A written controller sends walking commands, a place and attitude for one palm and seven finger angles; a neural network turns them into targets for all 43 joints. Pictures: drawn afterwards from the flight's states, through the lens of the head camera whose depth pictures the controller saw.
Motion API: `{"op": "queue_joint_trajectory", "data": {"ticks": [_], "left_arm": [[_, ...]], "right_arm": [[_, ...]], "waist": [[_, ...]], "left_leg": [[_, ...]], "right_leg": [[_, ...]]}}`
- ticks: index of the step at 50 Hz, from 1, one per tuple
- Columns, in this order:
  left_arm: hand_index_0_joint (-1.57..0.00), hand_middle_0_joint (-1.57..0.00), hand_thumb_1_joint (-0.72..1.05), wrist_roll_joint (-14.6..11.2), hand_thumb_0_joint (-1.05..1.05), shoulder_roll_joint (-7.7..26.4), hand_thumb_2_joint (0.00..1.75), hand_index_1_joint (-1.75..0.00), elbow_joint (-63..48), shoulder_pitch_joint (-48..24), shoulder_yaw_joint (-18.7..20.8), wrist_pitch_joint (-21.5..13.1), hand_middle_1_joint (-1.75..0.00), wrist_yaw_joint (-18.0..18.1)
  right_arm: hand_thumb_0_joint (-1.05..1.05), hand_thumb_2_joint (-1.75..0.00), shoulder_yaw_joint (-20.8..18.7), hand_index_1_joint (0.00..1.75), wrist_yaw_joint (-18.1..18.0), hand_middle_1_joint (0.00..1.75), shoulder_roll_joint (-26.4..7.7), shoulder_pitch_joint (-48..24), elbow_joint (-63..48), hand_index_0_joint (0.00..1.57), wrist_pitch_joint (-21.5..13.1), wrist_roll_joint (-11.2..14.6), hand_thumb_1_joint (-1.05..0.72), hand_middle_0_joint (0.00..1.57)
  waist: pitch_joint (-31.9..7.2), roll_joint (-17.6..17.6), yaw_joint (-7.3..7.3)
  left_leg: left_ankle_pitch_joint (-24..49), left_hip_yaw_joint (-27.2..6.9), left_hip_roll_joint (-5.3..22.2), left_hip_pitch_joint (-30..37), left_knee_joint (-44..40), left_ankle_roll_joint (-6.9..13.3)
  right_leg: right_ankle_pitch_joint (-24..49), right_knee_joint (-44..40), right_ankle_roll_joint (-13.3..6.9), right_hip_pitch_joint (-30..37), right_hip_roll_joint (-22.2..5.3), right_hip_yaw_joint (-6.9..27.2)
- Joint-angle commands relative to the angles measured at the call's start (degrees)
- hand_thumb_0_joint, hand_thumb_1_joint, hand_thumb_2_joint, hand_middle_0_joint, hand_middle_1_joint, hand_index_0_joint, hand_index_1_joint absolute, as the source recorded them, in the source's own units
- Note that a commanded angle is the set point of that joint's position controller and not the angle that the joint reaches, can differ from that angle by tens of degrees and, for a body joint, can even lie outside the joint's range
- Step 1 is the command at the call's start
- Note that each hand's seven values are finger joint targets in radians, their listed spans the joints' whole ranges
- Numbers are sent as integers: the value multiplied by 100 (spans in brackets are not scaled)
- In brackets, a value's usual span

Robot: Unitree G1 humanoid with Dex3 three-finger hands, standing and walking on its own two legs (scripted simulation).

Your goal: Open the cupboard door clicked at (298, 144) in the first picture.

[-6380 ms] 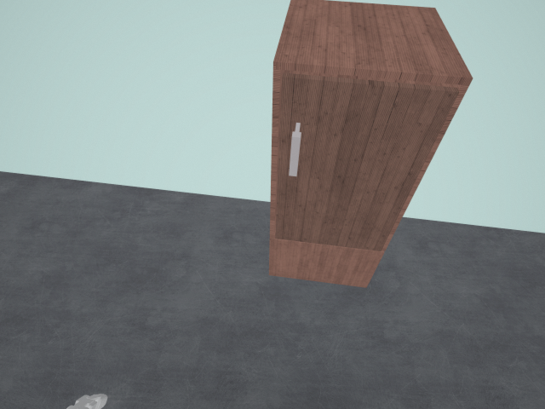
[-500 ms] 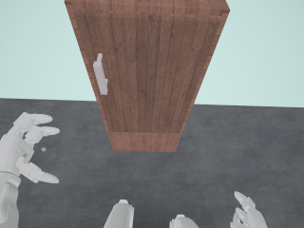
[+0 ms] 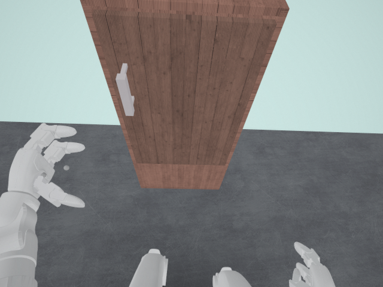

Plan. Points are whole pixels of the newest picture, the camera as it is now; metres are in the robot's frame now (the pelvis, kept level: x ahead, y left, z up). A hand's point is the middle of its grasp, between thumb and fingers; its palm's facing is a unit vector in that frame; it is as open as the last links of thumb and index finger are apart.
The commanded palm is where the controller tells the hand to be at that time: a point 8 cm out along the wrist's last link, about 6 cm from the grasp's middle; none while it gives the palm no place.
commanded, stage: move the hooked fingers beside the handle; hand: left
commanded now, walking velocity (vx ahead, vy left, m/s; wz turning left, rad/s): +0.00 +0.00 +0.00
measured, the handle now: (127, 90) +0.54 +0.19 +0.05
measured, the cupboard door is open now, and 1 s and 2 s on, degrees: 0 0 0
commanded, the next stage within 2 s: none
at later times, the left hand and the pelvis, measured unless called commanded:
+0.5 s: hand (80, 141) +0.39 +0.26 +0.05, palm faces +0.03 -1.00 -0.01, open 14.0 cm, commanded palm +0.37 +0.30 +0.05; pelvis +0.00 +0.01 +0.00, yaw -1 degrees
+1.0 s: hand (92, 120) +0.45 +0.25 +0.05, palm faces +0.04 -1.00 -0.01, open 14.0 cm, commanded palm +0.44 +0.29 +0.04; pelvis +0.00 +0.01 -0.02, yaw -2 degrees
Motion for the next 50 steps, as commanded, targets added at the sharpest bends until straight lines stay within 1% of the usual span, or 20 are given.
{"op": "queue_joint_trajectory", "data": {"ticks": [1, 5, 9, 13, 16, 18, 20, 23, 26, 27, 29, 32, 34, 36, 38, 42, 44, 45, 46, 50], "left_arm": [[-30, -30, -50, -76, 0, 1539, 30, -120, -1035, -1462, 567, -418, -120, 113], [-30, -30, -50, 40, 0, 1545, 30, -120, -748, -1809, 512, -441, -120, 144], [-30, -30, -50, 67, 0, 1679, 30, -120, -251, -2072, 623, -444, -120, 134], [-30, -30, -50, 142, 0, 1665, 30, -120, -199, -2664, 487, -570, -120, 99], [-30, -30, -50, 135, 0, 1535, 30, -120, -296, -2633, 398, -641, -120, 123], [-30, -30, -50, 164, 0, 1654, 30, -120, -111, -2614, 510, -614, -120, 166], [-30, -30, -50, 222, 0, 1731, 30, -120, 4, -2705, 557, -578, -120, 228], [-30, -30, -50, 278, 0, 1841, 30, -120, 153, -2933, 665, -603, -120, 307], [-30, -30, -50, 304, 0, 1663, 30, -120, 18, -3237, 450, -714, -120, 331], [-30, -30, -50, 340, 0, 1728, 30, -120, 216, -3135, 538, -706, -120, 344], [-30, -30, -50, 408, 0, 1662, 30, -120, 440, -3544, 374, -720, -120, 341], [-30, -30, -50, 467, 0, 1830, 30, -120, 869, -3773, 490, -725, -120, 339], [-30, -30, -50, 510, 0, 1878, 30, -120, 1045, -4156, 446, -747, -120, 321], [-30, -30, -50, 523, 0, 2129, 30, -120, 1067, -4322, 626, -823, -120, 311], [-30, -30, -50, 577, 0, 1873, 30, -120, 1088, -4395, 391, -853, -120, 300], [-30, -30, -50, 614, 0, 2093, 30, -120, 1493, -4512, 563, -802, -120, 329], [-30, -30, -50, 669, 0, 2254, 30, -120, 1619, -4693, 630, -768, -120, 349], [-30, -30, -50, 719, 0, 2201, 30, -120, 1631, -4882, 530, -773, -120, 361], [-30, -30, -50, 689, 0, 2263, 30, -120, 1507, -4964, 619, -832, -120, 383], [-30, -30, -50, 762, 0, 2411, 30, -120, 1677, -5246, 666, -881, -120, 424]], "right_arm": [[0, -90, -388, 30, -51, 30, -910, 172, -661, 20, -196, 16, -90, 20], [0, -90, -393, 30, -16, 30, -898, 227, -597, 20, -87, 21, -90, 20], [0, -90, -400, 30, -14, 30, -931, 329, -533, 20, 5, 19, -90, 20], [0, -90, -416, 30, -12, 30, -948, 424, -444, 20, 50, 6, -90, 20], [0, -90, -446, 30, 17, 30, -942, 494, -427, 20, 66, -10, -90, 20], [0, -90, -464, 30, 31, 30, -963, 520, -365, 20, 127, -4, -90, 20], [0, -90, -443, 30, 53, 30, -958, 523, -374, 20, 178, -3, -90, 20], [0, -90, -451, 30, 51, 30, -962, 581, -332, 20, 233, -27, -90, 20], [0, -90, -443, 30, 75, 30, -936, 603, -338, 20, 261, -34, -90, 20], [0, -90, -459, 30, 79, 30, -955, 619, -317, 20, 283, -31, -90, 20], [0, -90, -439, 30, 79, 30, -960, 642, -242, 20, 320, -32, -90, 20], [0, -90, -425, 30, 68, 30, -988, 694, -202, 20, 361, -44, -90, 20], [0, -90, -420, 30, 68, 30, -1001, 720, -161, 20, 389, -49, -90, 20], [0, -90, -416, 30, 61, 30, -1023, 786, -152, 20, 418, -75, -90, 20], [0, -90, -430, 30, 89, 30, -985, 787, -133, 20, 452, -73, -90, 20], [0, -90, -422, 30, 104, 30, -1027, 859, -82, 20, 534, -76, -90, 20], [0, -90, -417, 30, 117, 30, -1038, 896, -66, 20, 577, -81, -90, 20], [0, -90, -408, 30, 122, 30, -1029, 905, -63, 20, 599, -84, -90, 20], [0, -90, -417, 30, 122, 30, -1024, 933, -72, 20, 601, -97, -90, 20], [0, -90, -404, 30, 132, 30, -1046, 992, -12, 20, 660, -118, -90, 20]], "waist": [[-1847, 464, 3], [-1736, 599, -61], [-1672, 305, -102], [-1885, 566, -171], [-2147, 675, -128], [-2106, 456, -161], [-1968, 556, -146], [-2108, 485, -147], [-2167, 705, -194], [-2195, 562, -197], [-1979, 597, -330], [-1999, 548, -301], [-1980, 552, -376], [-2212, 608, -300], [-2396, 830, -341], [-2355, 524, -372], [-2295, 614, -374], [-2236, 616, -448], [-2358, 740, -393], [-2481, 728, -462]], "left_leg": [[1084, 272, -110, 2087, -879, 344], [1057, 284, -84, 2080, -904, 318], [986, 327, -88, 1800, -831, 346], [1107, 280, -65, 2075, -782, 330], [1457, 213, -52, 2405, -781, 315], [1457, 228, -38, 2315, -774, 318], [1313, 242, -53, 2171, -811, 315], [1432, 255, -42, 2161, -739, 316], [1545, 226, -44, 2373, -726, 305], [1539, 232, -18, 2383, -719, 297], [1334, 216, -17, 2227, -698, 303], [1226, 212, -18, 2099, -638, 306], [1147, 211, -17, 2021, -583, 327], [1305, 187, -17, 2088, -527, 319], [1547, 190, -1, 2371, -483, 298], [1532, 197, 14, 2097, -401, 331], [1415, 207, 5, 1949, -384, 331], [1367, 198, 14, 1970, -392, 339], [1493, 184, 14, 2084, -367, 336], [1497, 181, 27, 2022, -291, 338]], "right_leg": [[1352, -1035, -219, 173, 44, -88], [1352, -1031, -203, 26, 40, -106], [1363, -1043, -172, 84, 45, -48], [1401, -966, -203, -144, 51, -74], [1598, -904, -251, -141, 70, -136], [1667, -932, -210, -126, 63, -117], [1558, -943, -212, -142, 59, -122], [1685, -890, -203, -112, 56, -106], [1697, -871, -244, -207, 81, -122], [1696, -875, -219, -251, 85, -129], [1530, -882, -206, -436, 74, -130], [1442, -844, -216, -474, 79, -116], [1386, -840, -206, -554, 67, -96], [1484, -753, -247, -477, 83, -95], [1629, -732, -234, -631, 68, -97], [1712, -694, -206, -575, 83, -86], [1630, -679, -200, -594, 79, -76], [1575, -690, -197, -672, 81, -90], [1646, -648, -228, -662, 100, -89], [1637, -620, -201, -697, 95, -76]]}}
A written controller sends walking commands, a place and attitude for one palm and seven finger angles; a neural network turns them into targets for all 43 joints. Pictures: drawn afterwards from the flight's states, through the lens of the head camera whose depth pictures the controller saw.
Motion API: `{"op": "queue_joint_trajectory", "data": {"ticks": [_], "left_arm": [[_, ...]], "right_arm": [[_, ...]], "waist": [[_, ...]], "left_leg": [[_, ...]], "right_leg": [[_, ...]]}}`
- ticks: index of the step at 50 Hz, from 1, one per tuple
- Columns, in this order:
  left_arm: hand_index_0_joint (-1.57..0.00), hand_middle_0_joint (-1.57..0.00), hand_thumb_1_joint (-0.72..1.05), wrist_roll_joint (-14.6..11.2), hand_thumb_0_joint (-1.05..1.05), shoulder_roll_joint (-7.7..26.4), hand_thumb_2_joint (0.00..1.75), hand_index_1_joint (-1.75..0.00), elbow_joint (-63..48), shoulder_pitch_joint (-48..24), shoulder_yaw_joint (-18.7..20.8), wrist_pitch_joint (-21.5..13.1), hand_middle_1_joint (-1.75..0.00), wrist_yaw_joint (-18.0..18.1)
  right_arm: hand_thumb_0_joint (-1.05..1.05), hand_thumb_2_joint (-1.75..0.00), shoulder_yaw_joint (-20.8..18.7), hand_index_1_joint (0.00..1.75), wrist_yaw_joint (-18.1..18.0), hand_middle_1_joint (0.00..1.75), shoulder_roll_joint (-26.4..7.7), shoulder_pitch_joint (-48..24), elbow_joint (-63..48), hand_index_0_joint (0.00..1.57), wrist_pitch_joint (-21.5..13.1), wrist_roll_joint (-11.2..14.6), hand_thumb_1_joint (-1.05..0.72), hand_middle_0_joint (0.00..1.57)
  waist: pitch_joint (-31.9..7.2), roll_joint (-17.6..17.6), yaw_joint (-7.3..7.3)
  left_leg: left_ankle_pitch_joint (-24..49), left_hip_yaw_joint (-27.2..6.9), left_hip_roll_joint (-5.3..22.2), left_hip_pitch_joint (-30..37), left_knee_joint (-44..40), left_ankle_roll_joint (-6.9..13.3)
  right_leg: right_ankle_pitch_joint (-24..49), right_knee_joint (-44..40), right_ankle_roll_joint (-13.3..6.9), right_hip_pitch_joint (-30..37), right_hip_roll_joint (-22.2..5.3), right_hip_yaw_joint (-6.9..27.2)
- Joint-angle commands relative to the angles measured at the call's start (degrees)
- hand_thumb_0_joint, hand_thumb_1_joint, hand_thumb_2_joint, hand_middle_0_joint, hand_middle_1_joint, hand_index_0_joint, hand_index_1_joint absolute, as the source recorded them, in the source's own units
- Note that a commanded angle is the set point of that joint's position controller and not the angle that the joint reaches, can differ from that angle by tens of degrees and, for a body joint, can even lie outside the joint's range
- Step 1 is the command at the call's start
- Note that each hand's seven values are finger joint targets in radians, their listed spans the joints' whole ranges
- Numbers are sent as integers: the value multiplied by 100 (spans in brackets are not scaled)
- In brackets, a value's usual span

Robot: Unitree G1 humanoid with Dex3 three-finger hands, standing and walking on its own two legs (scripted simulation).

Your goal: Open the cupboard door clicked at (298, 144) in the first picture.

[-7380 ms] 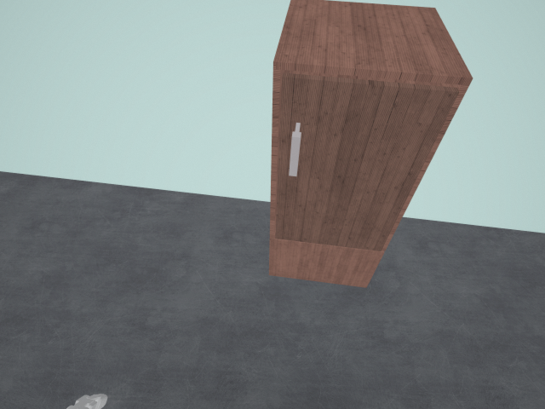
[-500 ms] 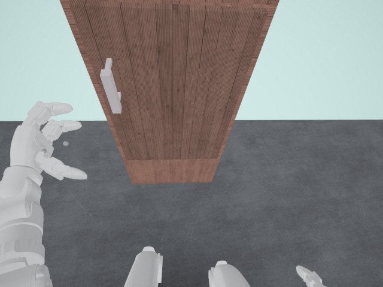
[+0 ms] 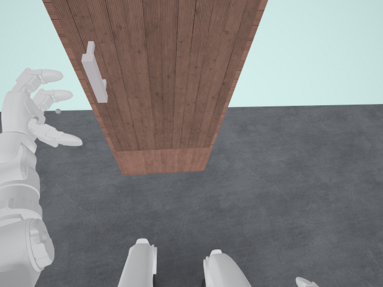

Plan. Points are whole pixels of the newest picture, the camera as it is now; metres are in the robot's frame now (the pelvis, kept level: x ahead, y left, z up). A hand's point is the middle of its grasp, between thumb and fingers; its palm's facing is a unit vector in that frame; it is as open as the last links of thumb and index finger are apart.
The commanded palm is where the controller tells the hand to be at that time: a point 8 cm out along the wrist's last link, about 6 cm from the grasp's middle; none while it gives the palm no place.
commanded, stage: move the hooked fingers beside the handle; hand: left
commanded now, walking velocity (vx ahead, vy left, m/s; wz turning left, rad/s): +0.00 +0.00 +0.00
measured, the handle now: (97, 73) +0.54 +0.21 +0.07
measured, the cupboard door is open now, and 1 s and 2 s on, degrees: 0 0 0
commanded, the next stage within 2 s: slide the fingers in behind the handle in 1.06 s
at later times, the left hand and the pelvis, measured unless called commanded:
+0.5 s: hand (64, 98) +0.48 +0.26 +0.06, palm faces +0.07 -1.00 -0.01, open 14.0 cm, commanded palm +0.46 +0.30 +0.06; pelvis +0.00 +0.00 -0.01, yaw -1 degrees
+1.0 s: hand (68, 99) +0.47 +0.25 +0.06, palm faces +0.08 -1.00 -0.02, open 14.0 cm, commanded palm +0.46 +0.29 +0.06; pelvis +0.00 +0.00 +0.00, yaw +0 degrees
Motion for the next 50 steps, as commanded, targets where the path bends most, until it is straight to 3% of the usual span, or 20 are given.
{"op": "queue_joint_trajectory", "data": {"ticks": [1, 4, 6, 8, 12, 13, 15, 17, 19, 27, 28, 32, 37, 38, 40, 41, 43, 47, 49, 50], "left_arm": [[-30, -30, -50, -69, 0, 1807, 30, -120, -1158, -2389, 378, -485, -120, 33], [-30, -30, -50, 14, 0, 1756, 30, -120, -802, -2583, 244, -412, -120, 34], [-30, -30, -50, 41, 0, 1789, 30, -120, -741, -2777, 219, -395, -120, 48], [-30, -30, -50, 68, 0, 1989, 30, -120, -648, -2898, 337, -363, -120, 62], [-30, -30, -50, 151, 0, 2257, 30, -120, -533, -3151, 438, -342, -120, 82], [-30, -30, -50, 160, 0, 2134, 30, -120, -470, -3196, 330, -315, -120, 82], [-30, -30, -50, 185, 0, 2233, 30, -120, -496, -2929, 435, -299, -120, 86], [-30, -30, -50, 138, 0, 2102, 30, -120, -643, -2738, 423, -319, -120, 62], [-30, -30, -50, 113, 0, 2170, 30, -120, -660, -2650, 486, -256, -120, 60], [-30, -30, -50, 57, 0, 1963, 30, -120, -1276, -2686, 447, -417, -120, 198], [-30, -30, -50, 48, 0, 1896, 30, -120, -1147, -2633, 415, -405, -120, 202], [-30, -30, -50, 117, 0, 1684, 30, -120, -881, -2713, 168, -377, -120, 210], [-30, -30, -50, 107, 0, 1526, 30, -120, -917, -2857, 41, -464, -120, 246], [-30, -30, -50, 105, 0, 1391, 30, -120, -794, -2796, -64, -439, -120, 250], [-30, -30, -50, 126, 0, 1504, 30, -120, -694, -2928, -13, -422, -120, 291], [-30, -30, -50, 114, 0, 1540, 30, -120, -654, -2840, 53, -434, -120, 304], [-30, -30, -50, 164, 0, 1710, 30, -120, -684, -2978, 127, -445, -120, 335], [-30, -30, -50, 159, 0, 1698, 30, -120, -904, -2815, 178, -534, -120, 342], [-30, -30, -50, 138, 0, 1473, 30, -120, -897, -2882, -8, -513, -120, 324], [-30, -30, -50, 131, 0, 1626, 30, -120, -834, -2853, 116, -483, -120, 337]], "right_arm": [[0, -90, -395, 30, -64, 30, -1063, 700, -345, 20, -104, -8, -90, 20], [0, -90, -376, 30, -55, 30, -1081, 731, -304, 20, -58, -3, -90, 20], [0, -90, -356, 30, -53, 30, -1092, 772, -303, 20, -39, -21, -90, 20], [0, -90, -358, 30, -65, 30, -1123, 819, -266, 20, -7, -25, -90, 20], [0, -90, -318, 30, -54, 30, -1144, 880, -252, 20, 33, -42, -90, 20], [0, -90, -314, 30, -38, 30, -1127, 886, -251, 20, 40, -44, -90, 20], [0, -90, -324, 30, -18, 30, -1150, 924, -290, 20, 80, -58, -90, 20], [0, -90, -346, 30, 14, 30, -1131, 921, -326, 20, 102, -55, -90, 20], [0, -90, -352, 30, 17, 30, -1135, 928, -344, 20, 145, -40, -90, 20], [0, -90, -394, 30, 31, 30, -1082, 890, -317, 20, 156, -38, -90, 20], [0, -90, -391, 30, 27, 30, -1072, 893, -289, 20, 156, -35, -90, 20], [0, -90, -370, 30, 18, 30, -1076, 878, -243, 20, 157, -26, -90, 20], [0, -90, -378, 30, 20, 30, -1068, 830, -252, 20, 139, -55, -90, 20], [0, -90, -366, 30, 24, 30, -1058, 822, -261, 20, 144, -50, -90, 20], [0, -90, -359, 30, 15, 30, -1089, 805, -268, 20, 152, -52, -90, 20], [0, -90, -342, 30, 18, 30, -1083, 826, -297, 20, 148, -61, -90, 20], [0, -90, -333, 30, 19, 30, -1098, 800, -306, 20, 162, -74, -90, 20], [0, -90, -358, 30, 38, 30, -1074, 787, -364, 20, 179, -68, -90, 20], [0, -90, -353, 30, 57, 30, -1040, 776, -346, 20, 182, -56, -90, 20], [0, -90, -355, 30, 49, 30, -1063, 775, -328, 20, 185, -46, -90, 20]], "waist": [[-2580, 878, -3], [-2398, 730, -117], [-2415, 923, -144], [-2554, 762, -182], [-2662, 911, -200], [-2631, 970, -239], [-2758, 984, -132], [-2963, 1040, -69], [-2854, 812, -94], [-2966, 1063, -76], [-2821, 887, -132], [-2442, 968, -196], [-2553, 1121, -175], [-2440, 999, -222], [-2318, 852, -257], [-2337, 991, -187], [-2447, 930, -204], [-2834, 926, -131], [-2721, 944, -185], [-2555, 932, -168]], "left_leg": [[1706, 77, -68, 2933, -654, 288], [1441, 69, -59, 2697, -625, 305], [1460, 44, -63, 2740, -604, 309], [1538, 46, -39, 2697, -539, 320], [1656, 45, -26, 2620, -446, 328], [1633, 42, -28, 2630, -432, 330], [1722, 27, -21, 2718, -479, 307], [1945, 28, -11, 2941, -480, 294], [1814, 76, -15, 2708, -484, 319], [1913, 35, -16, 3173, -596, 280], [1840, 37, -19, 3062, -606, 292], [1657, -20, -16, 3081, -700, 267], [1663, -64, -22, 3290, -715, 235], [1587, -50, -30, 3202, -717, 245], [1388, -47, -37, 2976, -711, 270], [1470, -44, -57, 2996, -697, 265], [1554, -26, -49, 2924, -637, 271], [1851, 9, -44, 3106, -578, 274], [1714, 19, -55, 3043, -572, 274], [1600, 33, -45, 2938, -598, 275]], "right_leg": [[1710, -916, -287, 96, 10, -193], [1501, -940, -246, -56, 3, -195], [1466, -905, -274, -178, 11, -206], [1557, -888, -244, -117, 5, -193], [1651, -806, -251, -149, 11, -181], [1618, -820, -243, -226, 18, -182], [1637, -797, -264, -155, 22, -218], [1777, -771, -269, -137, 32, -236], [1809, -818, -232, 19, 32, -214], [1769, -889, -261, -62, 45, -258], [1752, -924, -249, -31, 51, -258], [1541, -971, -272, -283, 41, -295], [1479, -959, -301, -377, 29, -306], [1442, -984, -289, -395, 29, -310], [1351, -985, -272, -372, 17, -296], [1389, -949, -303, -382, 25, -294], [1479, -903, -280, -306, 4, -280], [1729, -855, -273, -112, 23, -248], [1641, -893, -257, -167, 24, -252], [1575, -930, -260, -156, 27, -248]]}}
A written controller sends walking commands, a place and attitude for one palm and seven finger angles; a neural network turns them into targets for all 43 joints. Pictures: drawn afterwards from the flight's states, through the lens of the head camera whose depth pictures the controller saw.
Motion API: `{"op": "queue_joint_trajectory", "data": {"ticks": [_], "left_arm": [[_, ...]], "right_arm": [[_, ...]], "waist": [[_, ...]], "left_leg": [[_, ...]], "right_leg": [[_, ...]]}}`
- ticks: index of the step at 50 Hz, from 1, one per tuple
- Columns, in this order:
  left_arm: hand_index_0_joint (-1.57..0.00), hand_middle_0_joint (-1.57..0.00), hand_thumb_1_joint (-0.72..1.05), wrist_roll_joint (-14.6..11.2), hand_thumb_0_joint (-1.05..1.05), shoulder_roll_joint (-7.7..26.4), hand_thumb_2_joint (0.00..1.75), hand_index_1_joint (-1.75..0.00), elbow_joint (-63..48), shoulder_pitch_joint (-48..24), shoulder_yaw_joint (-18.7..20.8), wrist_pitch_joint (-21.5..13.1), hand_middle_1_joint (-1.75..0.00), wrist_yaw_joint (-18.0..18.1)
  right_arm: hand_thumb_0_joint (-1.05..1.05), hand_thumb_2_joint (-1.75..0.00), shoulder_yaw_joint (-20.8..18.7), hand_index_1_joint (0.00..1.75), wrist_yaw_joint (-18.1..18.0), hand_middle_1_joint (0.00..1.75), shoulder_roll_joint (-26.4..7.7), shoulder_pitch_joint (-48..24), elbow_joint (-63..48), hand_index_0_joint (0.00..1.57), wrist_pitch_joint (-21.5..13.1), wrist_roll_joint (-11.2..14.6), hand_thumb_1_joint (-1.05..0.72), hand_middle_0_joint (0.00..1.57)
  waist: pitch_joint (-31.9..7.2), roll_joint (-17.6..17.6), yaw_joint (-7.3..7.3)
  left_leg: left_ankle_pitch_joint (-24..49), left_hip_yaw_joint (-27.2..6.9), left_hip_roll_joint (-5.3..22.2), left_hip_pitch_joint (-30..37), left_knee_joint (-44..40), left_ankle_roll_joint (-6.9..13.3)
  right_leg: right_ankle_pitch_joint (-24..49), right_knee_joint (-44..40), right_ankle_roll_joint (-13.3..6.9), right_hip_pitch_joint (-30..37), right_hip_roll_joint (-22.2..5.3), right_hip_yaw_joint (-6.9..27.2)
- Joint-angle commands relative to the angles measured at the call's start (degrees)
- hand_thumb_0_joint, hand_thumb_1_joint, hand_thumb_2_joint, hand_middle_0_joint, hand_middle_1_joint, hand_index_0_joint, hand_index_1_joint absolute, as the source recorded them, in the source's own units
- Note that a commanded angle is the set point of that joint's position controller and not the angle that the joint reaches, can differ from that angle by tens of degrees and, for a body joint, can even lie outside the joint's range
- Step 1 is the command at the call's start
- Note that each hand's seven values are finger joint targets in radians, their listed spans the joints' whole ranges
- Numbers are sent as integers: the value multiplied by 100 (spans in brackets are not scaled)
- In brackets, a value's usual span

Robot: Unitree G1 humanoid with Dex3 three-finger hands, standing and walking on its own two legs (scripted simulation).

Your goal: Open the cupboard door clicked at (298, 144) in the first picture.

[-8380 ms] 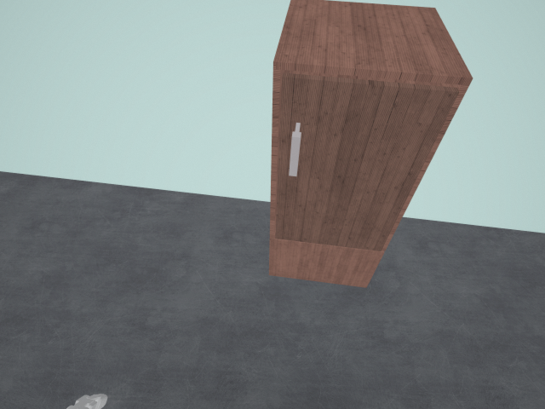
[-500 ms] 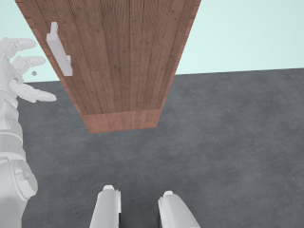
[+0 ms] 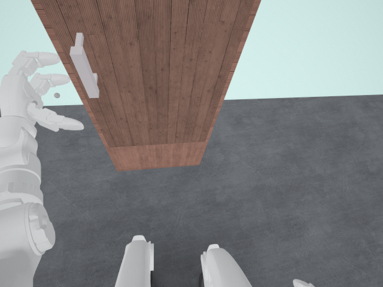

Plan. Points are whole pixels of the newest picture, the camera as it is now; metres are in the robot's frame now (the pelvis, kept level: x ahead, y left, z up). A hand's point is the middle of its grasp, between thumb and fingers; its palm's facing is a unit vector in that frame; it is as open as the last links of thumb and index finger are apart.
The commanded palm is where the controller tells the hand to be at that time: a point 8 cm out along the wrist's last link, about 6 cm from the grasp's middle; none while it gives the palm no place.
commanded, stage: move the hooked fingers beside the handle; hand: left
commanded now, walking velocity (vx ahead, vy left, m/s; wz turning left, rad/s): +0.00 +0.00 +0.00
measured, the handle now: (87, 67) +0.54 +0.21 +0.07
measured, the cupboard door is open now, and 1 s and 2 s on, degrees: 0 0 0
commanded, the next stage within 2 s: slide the fingers in behind the handle in 0.06 s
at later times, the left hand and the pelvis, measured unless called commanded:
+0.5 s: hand (69, 93) +0.48 +0.23 +0.06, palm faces +0.08 -1.00 -0.01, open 14.0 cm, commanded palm +0.46 +0.27 +0.06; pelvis +0.00 +0.00 +0.00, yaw +0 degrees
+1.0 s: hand (84, 91) +0.49 +0.21 +0.06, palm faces +0.10 -0.99 -0.02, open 14.0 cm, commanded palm +0.46 +0.23 +0.06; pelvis +0.01 -0.01 +0.00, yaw +1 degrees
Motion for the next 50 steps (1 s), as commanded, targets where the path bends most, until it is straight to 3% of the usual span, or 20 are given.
{"op": "queue_joint_trajectory", "data": {"ticks": [1, 2, 5, 8, 11, 12, 18, 20, 23, 27, 29, 32, 41, 43, 45, 50], "left_arm": [[-30, -30, -50, -128, 0, 1567, 30, -120, -1328, -2350, 211, -421, -120, -8], [-30, -30, -50, -109, 0, 1590, 30, -120, -1211, -2196, 261, -391, -120, -5], [-30, -30, -50, -86, 0, 1786, 30, -120, -1207, -2340, 337, -345, -120, -7], [-30, -30, -50, -113, 0, 1543, 30, -120, -1306, -2352, 171, -388, -120, -30], [-30, -30, -50, -173, 0, 1277, 30, -120, -1264, -2364, 2, -368, -120, -43], [-30, -30, -50, -163, 0, 1368, 30, -120, -1155, -2245, 101, -343, -120, -40], [-30, -30, -50, -103, 0, 1488, 30, -120, -1128, -2223, 197, -301, -120, 92], [-30, -30, -50, -71, 0, 1396, 30, -120, -1162, -2292, 116, -313, -120, 149], [-30, -30, -50, -71, 0, 1319, 30, -120, -1404, -2310, 96, -434, -120, 226], [-30, -30, -50, -57, 0, 1054, 30, -120, -1295, -2223, -62, -418, -120, 303], [-30, -30, -50, -27, 0, 1127, 30, -120, -1289, -2399, -34, -384, -120, 370], [-30, -30, -50, 14, 0, 845, 30, -120, -1333, -2475, -216, -434, -120, 487], [-30, -30, -50, 78, 0, 868, 30, -120, -1231, -2347, -133, -507, -120, 693], [-30, -30, -50, 86, 0, 765, 30, -120, -1249, -2370, -225, -522, -120, 686], [-30, -30, -50, 72, 0, 419, 30, -120, -1333, -2439, -506, -536, -120, 676], [-30, -30, -50, 39, 0, 335, 30, -120, -1241, -2446, -532, -527, -120, 744]], "right_arm": [[0, -90, -392, 30, -71, 30, -1074, 839, -258, 20, -94, 26, -90, 20], [0, -90, -398, 30, -72, 30, -1073, 810, -267, 20, -90, 35, -90, 20], [0, -90, -382, 30, -102, 30, -1078, 830, -242, 20, -89, 43, -90, 20], [0, -90, -394, 30, -89, 30, -1046, 838, -219, 20, -104, 38, -90, 20], [0, -90, -397, 30, -81, 30, -1020, 868, -193, 20, -120, 35, -90, 20], [0, -90, -415, 30, -91, 30, -1048, 876, -173, 20, -108, 43, -90, 20], [0, -90, -394, 30, -76, 30, -1016, 881, -189, 20, -107, 33, -90, 20], [0, -90, -399, 30, -66, 30, -1009, 888, -206, 20, -108, 31, -90, 20], [0, -90, -423, 30, -43, 30, -998, 887, -209, 20, -118, 11, -90, 20], [0, -90, -435, 30, -27, 30, -988, 886, -197, 20, -100, 17, -90, 20], [0, -90, -420, 30, -20, 30, -992, 884, -185, 20, -91, -1, -90, 20], [0, -90, -441, 30, -5, 30, -977, 896, -177, 20, -95, -18, -90, 20], [0, -90, -432, 30, 51, 30, -947, 927, -197, 20, -43, -64, -90, 20], [0, -90, -442, 30, 54, 30, -931, 897, -198, 20, -33, -47, -90, 20], [0, -90, -451, 30, 78, 30, -896, 893, -190, 20, -27, -44, -90, 20], [0, -90, -476, 30, 83, 30, -910, 903, -155, 20, -16, -48, -90, 20]], "waist": [[-2657, 881, -18], [-2697, 869, 37], [-2604, 761, -16], [-2727, 946, -35], [-2608, 851, -90], [-2695, 686, -50], [-2590, 678, -20], [-2555, 638, -63], [-2782, 935, -8], [-2705, 754, -56], [-2642, 777, -72], [-2705, 836, -111], [-2732, 716, -78], [-2730, 656, -105], [-2708, 722, -148], [-2622, 499, -197]], "left_leg": [[1659, 36, -67, 3247, -715, 269], [1649, 53, -68, 3210, -724, 263], [1546, 95, -69, 2974, -689, 298], [1704, 73, -60, 3224, -683, 278], [1665, 66, -72, 3174, -683, 295], [1637, 66, -60, 3140, -683, 289], [1626, 144, -90, 2882, -653, 309], [1506, 153, -92, 2847, -666, 312], [1806, 105, -77, 3221, -682, 266], [1757, 98, -80, 3205, -700, 267], [1638, 95, -90, 3089, -703, 268], [1699, 41, -80, 3327, -734, 247], [1826, 107, -121, 3164, -682, 264], [1794, 127, -118, 3133, -679, 264], [1800, 123, -130, 3225, -693, 253], [1645, 136, -151, 3086, -707, 280]], "right_leg": [[1596, -970, -296, 142, 17, -228], [1606, -975, -285, 179, 7, -219], [1626, -992, -263, 293, 3, -179], [1695, -982, -273, 181, 7, -196], [1695, -1010, -279, 175, 19, -208], [1678, -1004, -263, 217, 15, -205], [1789, -999, -250, 370, -4, -162], [1693, -1022, -237, 342, 0, -151], [1824, -966, -275, 266, 0, -192], [1802, -985, -260, 228, 8, -205], [1718, -988, -255, 251, -7, -208], [1658, -985, -271, 73, -2, -245], [1916, -972, -268, 338, 4, -210], [1941, -991, -251, 361, -2, -192], [1936, -1008, -256, 303, -1, -212], [1896, -1079, -238, 384, -1, -196]]}}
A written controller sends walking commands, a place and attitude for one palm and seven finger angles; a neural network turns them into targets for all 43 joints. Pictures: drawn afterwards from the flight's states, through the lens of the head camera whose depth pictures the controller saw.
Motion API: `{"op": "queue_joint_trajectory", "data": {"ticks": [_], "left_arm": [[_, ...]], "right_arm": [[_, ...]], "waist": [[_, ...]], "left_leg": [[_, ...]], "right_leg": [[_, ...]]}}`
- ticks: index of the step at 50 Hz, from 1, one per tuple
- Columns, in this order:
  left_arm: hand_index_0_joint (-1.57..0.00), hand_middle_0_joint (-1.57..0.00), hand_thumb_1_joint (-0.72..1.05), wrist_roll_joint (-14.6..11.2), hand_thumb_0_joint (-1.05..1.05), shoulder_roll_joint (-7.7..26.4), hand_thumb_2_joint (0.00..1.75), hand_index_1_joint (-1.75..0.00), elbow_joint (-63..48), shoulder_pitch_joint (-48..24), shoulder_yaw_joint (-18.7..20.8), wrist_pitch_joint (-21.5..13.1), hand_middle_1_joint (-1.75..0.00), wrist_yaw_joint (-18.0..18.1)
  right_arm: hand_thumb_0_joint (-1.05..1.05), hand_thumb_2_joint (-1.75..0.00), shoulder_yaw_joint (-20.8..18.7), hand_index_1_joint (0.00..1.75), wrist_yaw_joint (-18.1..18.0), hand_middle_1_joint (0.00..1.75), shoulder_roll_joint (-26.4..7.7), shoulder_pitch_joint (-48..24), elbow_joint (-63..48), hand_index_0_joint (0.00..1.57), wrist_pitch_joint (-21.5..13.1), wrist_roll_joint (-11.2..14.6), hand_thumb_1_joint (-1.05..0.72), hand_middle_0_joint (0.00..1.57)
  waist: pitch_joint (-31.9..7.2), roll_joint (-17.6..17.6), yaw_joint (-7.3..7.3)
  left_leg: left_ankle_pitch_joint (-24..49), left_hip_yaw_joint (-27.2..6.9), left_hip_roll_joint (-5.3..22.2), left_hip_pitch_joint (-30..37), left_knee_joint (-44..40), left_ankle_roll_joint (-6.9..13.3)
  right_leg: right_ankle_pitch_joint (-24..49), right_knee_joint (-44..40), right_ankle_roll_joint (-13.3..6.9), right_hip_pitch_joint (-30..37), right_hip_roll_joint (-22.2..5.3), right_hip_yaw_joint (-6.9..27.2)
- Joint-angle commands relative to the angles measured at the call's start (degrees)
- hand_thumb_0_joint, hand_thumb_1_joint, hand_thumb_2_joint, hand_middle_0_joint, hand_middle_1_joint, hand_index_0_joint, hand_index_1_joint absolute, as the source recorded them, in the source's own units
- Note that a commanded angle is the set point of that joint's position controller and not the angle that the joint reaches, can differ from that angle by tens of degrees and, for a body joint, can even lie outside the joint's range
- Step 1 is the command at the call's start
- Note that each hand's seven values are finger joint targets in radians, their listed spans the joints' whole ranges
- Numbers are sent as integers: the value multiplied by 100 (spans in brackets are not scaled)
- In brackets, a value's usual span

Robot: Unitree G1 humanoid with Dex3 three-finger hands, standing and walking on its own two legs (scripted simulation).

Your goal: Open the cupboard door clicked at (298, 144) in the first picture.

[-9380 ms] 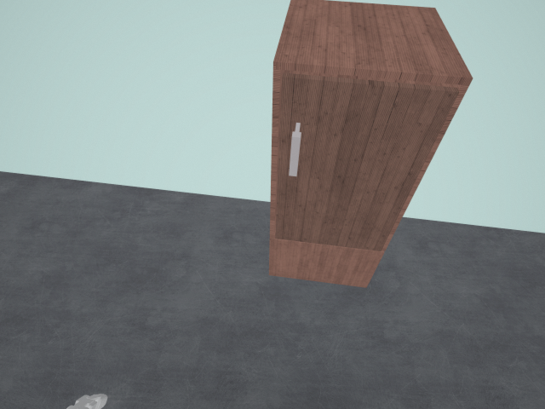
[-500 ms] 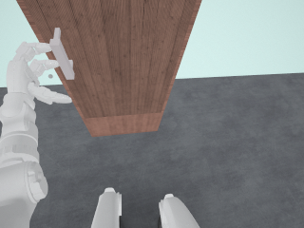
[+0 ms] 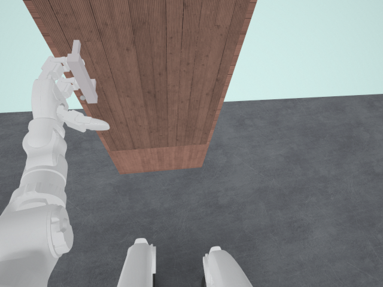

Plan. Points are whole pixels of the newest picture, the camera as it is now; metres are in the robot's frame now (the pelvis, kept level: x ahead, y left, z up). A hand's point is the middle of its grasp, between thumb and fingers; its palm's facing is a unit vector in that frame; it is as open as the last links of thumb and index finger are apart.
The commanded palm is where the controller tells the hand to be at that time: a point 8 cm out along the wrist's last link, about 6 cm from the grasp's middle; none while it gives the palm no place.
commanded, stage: slide the fingers in behind the handle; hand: left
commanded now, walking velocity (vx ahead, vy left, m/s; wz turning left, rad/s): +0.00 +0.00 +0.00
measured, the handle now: (84, 73) +0.54 +0.21 +0.07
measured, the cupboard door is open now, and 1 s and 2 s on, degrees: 0 0 10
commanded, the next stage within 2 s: close the thumb around the handle in 0.76 s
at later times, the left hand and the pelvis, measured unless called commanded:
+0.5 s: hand (97, 95) +0.49 +0.18 +0.06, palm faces +0.07 -1.00 -0.01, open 14.0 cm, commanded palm +0.46 +0.21 +0.06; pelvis +0.00 +0.00 +0.00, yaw +1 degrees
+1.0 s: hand (97, 95) +0.49 +0.18 +0.06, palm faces +0.08 -1.00 -0.01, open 13.5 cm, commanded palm +0.46 +0.22 +0.06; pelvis +0.00 +0.00 +0.00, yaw +0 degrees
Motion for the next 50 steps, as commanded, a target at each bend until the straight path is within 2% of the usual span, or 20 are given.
{"op": "queue_joint_trajectory", "data": {"ticks": [1, 4, 7, 9, 11, 13, 15, 18, 19, 23, 26, 28, 30, 33, 36, 43, 45, 47, 48, 50], "left_arm": [[-30, -30, -50, -25, 0, 906, 30, -120, -1261, -2474, -120, -425, -120, -64], [-30, -30, -50, -6, 0, 778, 30, -120, -1226, -2594, -234, -434, -120, -28], [-30, -30, -50, -1, 0, 628, 30, -120, -1279, -2453, -337, -483, -120, -5], [-30, -30, -50, -29, 0, 496, 30, -120, -1094, -2497, -422, -440, -120, 22], [-30, -30, -50, -2, 0, 374, 30, -120, -1120, -2709, -541, -449, -120, 70], [-30, -30, -50, 54, 0, 538, 30, -120, -1068, -2714, -421, -450, -120, 128], [-30, -30, -50, 60, 0, 82, 30, -120, -1118, -2753, -778, -435, -120, 130], [-30, -30, -50, 55, 0, 232, 30, -120, -996, -2810, -641, -418, -120, 201], [-30, -30, -50, 58, 0, 299, 30, -120, -986, -2749, -559, -410, -120, 227], [-30, -30, -50, 159, 0, 561, 30, -120, -892, -2644, -303, -422, -120, 403], [-30, -30, -50, 249, 0, 725, 30, -120, -729, -2565, -175, -417, -120, 486], [-30, -30, -50, 276, 0, 702, 30, -120, -767, -2709, -233, -419, -120, 483], [-30, -30, -50, 264, 0, 727, 30, -120, -691, -2695, -217, -380, -120, 463], [-30, -30, -50, 242, 0, 637, 30, -120, -735, -2665, -270, -383, -120, 410], [-30, -30, -50, 180, 0, 650, 30, -120, -768, -2667, -240, -375, -120, 383], [-30, -30, -50, 120, 0, 689, 30, -120, -1066, -2412, -136, -422, -120, 375], [-31, -31, -39, 100, 0, 758, 35, -121, -979, -2361, -106, -397, -121, 371], [-32, -32, -28, 127, 0, 922, 40, -122, -1106, -2337, 9, -463, -122, 375], [-32, -32, -22, 112, 0, 781, 42, -123, -1088, -2207, -69, -453, -123, 363], [-33, -33, -11, 107, 0, 797, 47, -124, -1075, -2302, -73, -455, -124, 363]], "right_arm": [[0, -90, -386, 30, -56, 30, -1010, 773, -306, 20, -119, 10, -90, 20], [0, -90, -395, 30, -48, 30, -1002, 745, -271, 20, -111, 5, -90, 20], [0, -90, -412, 30, -31, 30, -991, 743, -264, 20, -112, 2, -90, 20], [0, -90, -409, 30, -25, 30, -994, 738, -243, 20, -102, 3, -90, 20], [0, -90, -405, 30, -20, 30, -988, 753, -233, 20, -117, -12, -90, 20], [0, -90, -422, 30, -18, 30, -1022, 779, -207, 20, -106, -31, -90, 20], [0, -90, -422, 30, 13, 30, -969, 736, -212, 20, -108, -39, -90, 20], [0, -90, -426, 30, 10, 30, -1009, 762, -196, 20, -90, -49, -90, 20], [0, -90, -418, 30, 19, 30, -1001, 747, -219, 20, -90, -55, -90, 20], [0, -90, -383, 30, 46, 30, -992, 737, -290, 20, -44, -71, -90, 20], [0, -90, -360, 30, 51, 30, -1008, 766, -358, 20, 0, -95, -90, 20], [0, -90, -362, 30, 51, 30, -1002, 752, -379, 20, 25, -80, -90, 20], [0, -90, -363, 30, 40, 30, -1011, 764, -391, 20, 33, -67, -90, 20], [0, -90, -363, 30, 32, 30, -989, 776, -397, 20, 38, -61, -90, 20], [0, -90, -361, 30, 20, 30, -1006, 808, -392, 20, 35, -68, -90, 20], [0, -90, -391, 30, 27, 30, -981, 783, -412, 20, 29, -57, -90, 20], [0, -90, -374, 30, 21, 30, -989, 776, -389, 20, 39, -40, -90, 20], [0, -90, -379, 30, 6, 30, -1001, 775, -392, 20, 30, -39, -90, 20], [0, -90, -374, 30, 23, 30, -974, 761, -424, 20, 29, -36, -90, 20], [0, -90, -382, 30, 22, 30, -980, 750, -394, 20, 28, -33, -90, 20]], "waist": [[-2631, 565, -188], [-2547, 516, -256], [-2729, 673, -191], [-2423, 511, -276], [-2404, 602, -329], [-2523, 574, -280], [-2513, 702, -361], [-2499, 537, -365], [-2560, 640, -280], [-2539, 616, -199], [-2432, 409, -223], [-2415, 471, -254], [-2368, 292, -299], [-2512, 500, -255], [-2488, 419, -272], [-2739, 530, -134], [-2514, 312, -177], [-2660, 422, -106], [-2629, 466, -81], [-2502, 401, -144]], "left_leg": [[1705, 117, -135, 3022, -594, 323], [1613, 119, -130, 3015, -598, 328], [1791, 81, -129, 3263, -629, 289], [1601, 68, -132, 3115, -650, 298], [1512, 53, -148, 3119, -630, 309], [1560, 17, -135, 3155, -647, 292], [1568, 36, -148, 3283, -637, 292], [1553, 7, -148, 3172, -624, 296], [1549, 22, -164, 3148, -634, 289], [1580, 28, -162, 3057, -641, 283], [1512, 42, -168, 2830, -615, 309], [1431, 70, -166, 2774, -612, 307], [1297, 100, -168, 2651, -608, 332], [1369, 101, -165, 2790, -605, 310], [1390, 80, -164, 2774, -599, 324], [1549, 154, -168, 2913, -630, 305], [1421, 171, -167, 2717, -649, 327], [1560, 173, -164, 2790, -655, 313], [1543, 183, -181, 2799, -671, 303], [1448, 183, -170, 2740, -660, 317]], "right_leg": [[1967, -1025, -214, 241, 29, -196], [1887, -1073, -193, 169, 23, -195], [1941, -1036, -234, 127, 26, -236], [1801, -1098, -218, 44, 30, -250], [1699, -1076, -232, -87, 26, -257], [1702, -1054, -237, -46, 14, -270], [1697, -1084, -240, -165, 9, -290], [1696, -1057, -237, -142, 7, -291], [1686, -1049, -245, -71, 4, -283], [1670, -984, -246, -54, 12, -296], [1669, -959, -232, 16, 21, -282], [1631, -978, -215, 2, 10, -259], [1583, -1029, -197, 75, 18, -237], [1586, -992, -211, 5, 11, -247], [1607, -989, -216, 12, 22, -248], [1777, -1018, -206, 246, 16, -228], [1760, -1074, -189, 336, 27, -213], [1889, -1018, -200, 389, 22, -193], [1868, -1031, -202, 399, 25, -210], [1806, -1066, -189, 363, 25, -202]]}}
